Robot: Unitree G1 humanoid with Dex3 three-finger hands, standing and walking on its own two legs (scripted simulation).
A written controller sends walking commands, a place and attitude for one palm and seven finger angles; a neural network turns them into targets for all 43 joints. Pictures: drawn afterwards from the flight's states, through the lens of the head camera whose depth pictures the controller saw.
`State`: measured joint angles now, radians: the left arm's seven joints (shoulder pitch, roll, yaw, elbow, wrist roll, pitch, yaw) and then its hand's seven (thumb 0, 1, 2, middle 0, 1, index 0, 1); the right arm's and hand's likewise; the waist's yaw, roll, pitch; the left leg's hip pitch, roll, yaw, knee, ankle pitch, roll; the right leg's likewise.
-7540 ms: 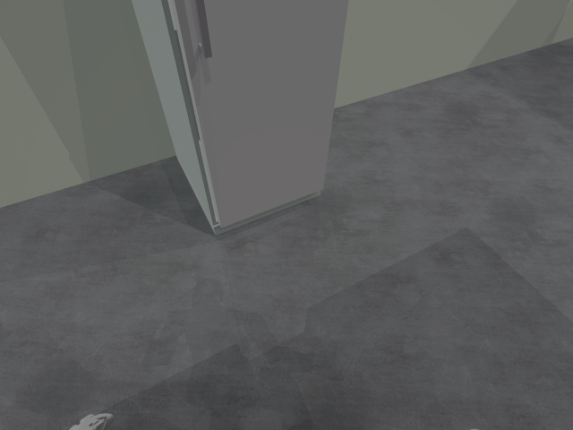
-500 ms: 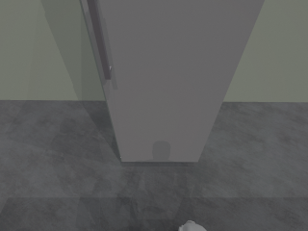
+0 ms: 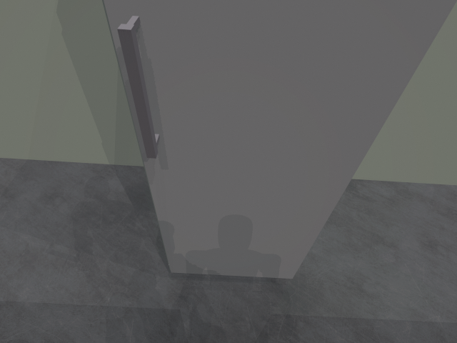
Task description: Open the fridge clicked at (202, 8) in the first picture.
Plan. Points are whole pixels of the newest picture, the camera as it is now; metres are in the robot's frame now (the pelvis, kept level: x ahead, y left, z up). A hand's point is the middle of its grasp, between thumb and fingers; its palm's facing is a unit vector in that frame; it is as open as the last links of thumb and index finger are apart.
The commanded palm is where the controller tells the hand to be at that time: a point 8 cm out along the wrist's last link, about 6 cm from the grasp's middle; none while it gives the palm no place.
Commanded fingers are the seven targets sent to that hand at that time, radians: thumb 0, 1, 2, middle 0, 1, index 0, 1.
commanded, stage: come to a stop and stand still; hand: left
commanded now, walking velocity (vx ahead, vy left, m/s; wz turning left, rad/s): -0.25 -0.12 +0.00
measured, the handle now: (144, 96) +0.46 +0.21 +0.19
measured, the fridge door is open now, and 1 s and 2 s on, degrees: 0 0 0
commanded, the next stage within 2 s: none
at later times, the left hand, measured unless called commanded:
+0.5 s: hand out of the picture -0.02 +0.14 -0.16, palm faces +0.00 -0.97 -0.24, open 7.4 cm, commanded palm none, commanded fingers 0.00 0.90 0.90 -0.20 -0.30 -0.20 -0.30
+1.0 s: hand out of the picture -0.09 +0.11 -0.17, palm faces +0.01 -0.99 -0.16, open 7.4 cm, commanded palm none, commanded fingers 0.00 0.90 0.90 -0.20 -0.30 -0.20 -0.30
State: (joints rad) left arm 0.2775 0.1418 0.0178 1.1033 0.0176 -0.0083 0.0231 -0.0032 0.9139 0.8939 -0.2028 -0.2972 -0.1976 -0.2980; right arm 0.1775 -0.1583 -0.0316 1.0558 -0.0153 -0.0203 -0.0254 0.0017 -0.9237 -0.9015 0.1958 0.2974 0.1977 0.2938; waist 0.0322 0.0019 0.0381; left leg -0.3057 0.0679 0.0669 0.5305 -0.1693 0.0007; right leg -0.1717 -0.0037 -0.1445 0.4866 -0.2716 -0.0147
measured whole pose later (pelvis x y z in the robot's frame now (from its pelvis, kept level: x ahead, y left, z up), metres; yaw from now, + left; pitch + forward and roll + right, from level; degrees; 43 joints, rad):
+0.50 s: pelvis -0.05 -0.04 +0.00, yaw -3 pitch -2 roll +1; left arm 0.27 0.16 0.03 1.04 0.03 0.03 0.02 0.00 0.91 0.89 -0.20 -0.30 -0.20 -0.30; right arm 0.21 -0.19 -0.07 1.05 -0.02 0.07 -0.01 0.00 -0.91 -0.90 0.20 0.30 0.20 0.29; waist 0.01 0.03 0.02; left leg -0.41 0.05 0.02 0.78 -0.37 -0.01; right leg -0.23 -0.03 -0.07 0.54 -0.28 -0.02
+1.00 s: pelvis -0.08 -0.05 +0.01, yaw -2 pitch -2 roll +0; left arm 0.30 0.13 0.01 1.14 0.02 0.01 0.02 0.00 0.91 0.89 -0.20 -0.30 -0.20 -0.30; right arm 0.30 -0.10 -0.01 1.14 -0.02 0.01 -0.03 0.01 -0.91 -0.90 0.20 0.30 0.20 0.29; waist 0.01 0.00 0.03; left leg -0.18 0.04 0.04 0.41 -0.20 -0.02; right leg -0.22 -0.01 -0.08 0.42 -0.17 -0.02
